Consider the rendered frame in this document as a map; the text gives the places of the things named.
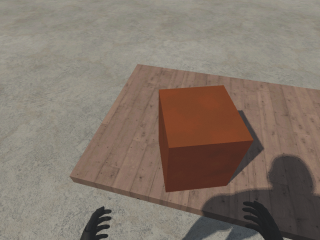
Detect carton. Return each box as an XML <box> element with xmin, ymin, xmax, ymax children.
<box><xmin>158</xmin><ymin>85</ymin><xmax>254</xmax><ymax>193</ymax></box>

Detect table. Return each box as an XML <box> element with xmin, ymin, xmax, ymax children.
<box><xmin>69</xmin><ymin>64</ymin><xmax>320</xmax><ymax>240</ymax></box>

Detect robot right hand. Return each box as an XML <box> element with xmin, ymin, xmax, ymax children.
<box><xmin>242</xmin><ymin>201</ymin><xmax>284</xmax><ymax>240</ymax></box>

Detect robot left hand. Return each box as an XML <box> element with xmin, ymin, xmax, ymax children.
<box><xmin>80</xmin><ymin>206</ymin><xmax>112</xmax><ymax>240</ymax></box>

